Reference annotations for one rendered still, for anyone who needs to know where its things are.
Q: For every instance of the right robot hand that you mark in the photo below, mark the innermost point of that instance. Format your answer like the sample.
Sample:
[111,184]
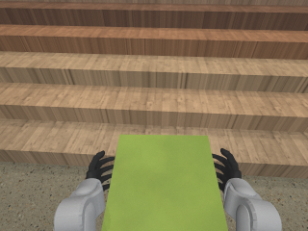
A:
[230,169]

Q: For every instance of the right robot forearm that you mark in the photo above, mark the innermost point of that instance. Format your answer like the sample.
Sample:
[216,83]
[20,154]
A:
[247,208]

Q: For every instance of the carton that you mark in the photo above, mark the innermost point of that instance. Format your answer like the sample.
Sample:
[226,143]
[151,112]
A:
[164,183]

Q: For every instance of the left robot hand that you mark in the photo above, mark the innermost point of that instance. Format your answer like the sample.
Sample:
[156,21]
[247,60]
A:
[96,170]

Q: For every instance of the left robot forearm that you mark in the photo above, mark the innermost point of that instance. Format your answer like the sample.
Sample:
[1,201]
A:
[80,211]

